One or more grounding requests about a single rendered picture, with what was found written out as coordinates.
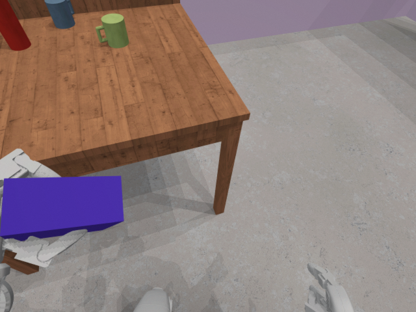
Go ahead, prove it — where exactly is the sponge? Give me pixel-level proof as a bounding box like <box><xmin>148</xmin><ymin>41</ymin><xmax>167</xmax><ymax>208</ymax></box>
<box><xmin>0</xmin><ymin>176</ymin><xmax>124</xmax><ymax>241</ymax></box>

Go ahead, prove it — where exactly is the robot right hand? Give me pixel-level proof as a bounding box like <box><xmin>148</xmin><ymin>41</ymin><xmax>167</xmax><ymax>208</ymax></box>
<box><xmin>305</xmin><ymin>263</ymin><xmax>355</xmax><ymax>312</ymax></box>

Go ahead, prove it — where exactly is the left robot forearm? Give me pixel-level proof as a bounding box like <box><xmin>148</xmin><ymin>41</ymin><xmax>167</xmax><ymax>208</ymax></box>
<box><xmin>0</xmin><ymin>263</ymin><xmax>14</xmax><ymax>312</ymax></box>

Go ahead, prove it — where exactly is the robot left thigh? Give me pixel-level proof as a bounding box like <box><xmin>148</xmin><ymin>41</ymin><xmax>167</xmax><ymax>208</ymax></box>
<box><xmin>133</xmin><ymin>290</ymin><xmax>172</xmax><ymax>312</ymax></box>

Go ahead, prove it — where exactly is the robot left hand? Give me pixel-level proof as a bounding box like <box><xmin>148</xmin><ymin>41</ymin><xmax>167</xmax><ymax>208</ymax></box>
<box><xmin>0</xmin><ymin>149</ymin><xmax>88</xmax><ymax>268</ymax></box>

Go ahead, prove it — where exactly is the table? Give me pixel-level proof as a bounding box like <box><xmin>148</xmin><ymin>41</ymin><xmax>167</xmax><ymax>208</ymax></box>
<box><xmin>0</xmin><ymin>0</ymin><xmax>250</xmax><ymax>275</ymax></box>

